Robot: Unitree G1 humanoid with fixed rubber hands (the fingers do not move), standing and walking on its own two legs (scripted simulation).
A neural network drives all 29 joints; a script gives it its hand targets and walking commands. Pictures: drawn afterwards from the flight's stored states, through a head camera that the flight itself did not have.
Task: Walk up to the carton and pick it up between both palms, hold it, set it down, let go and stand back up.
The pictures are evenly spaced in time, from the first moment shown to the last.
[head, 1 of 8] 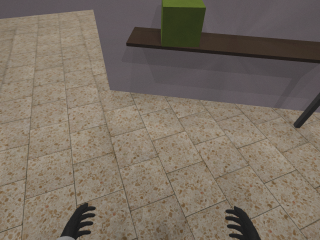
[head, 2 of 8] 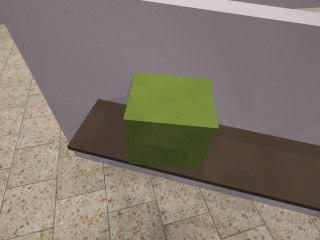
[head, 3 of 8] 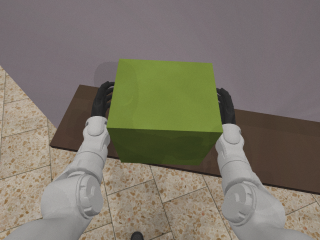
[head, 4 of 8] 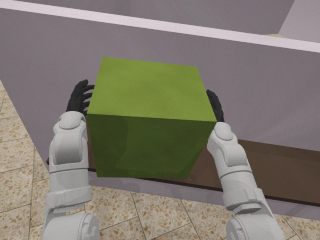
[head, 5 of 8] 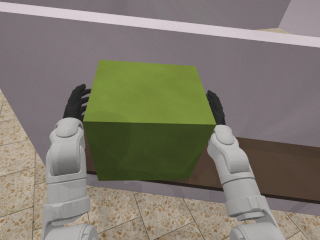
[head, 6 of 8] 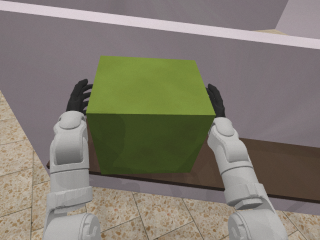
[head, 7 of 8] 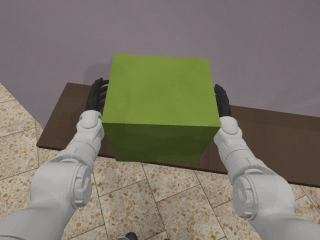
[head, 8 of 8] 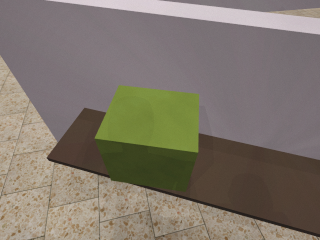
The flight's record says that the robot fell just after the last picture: no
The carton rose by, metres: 0.17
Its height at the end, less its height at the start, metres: +0.00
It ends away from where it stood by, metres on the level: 0.02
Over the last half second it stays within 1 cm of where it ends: yes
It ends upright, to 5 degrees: yes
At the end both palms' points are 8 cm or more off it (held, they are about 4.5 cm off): yes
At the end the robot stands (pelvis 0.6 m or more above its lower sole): yes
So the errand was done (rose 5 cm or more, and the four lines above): yes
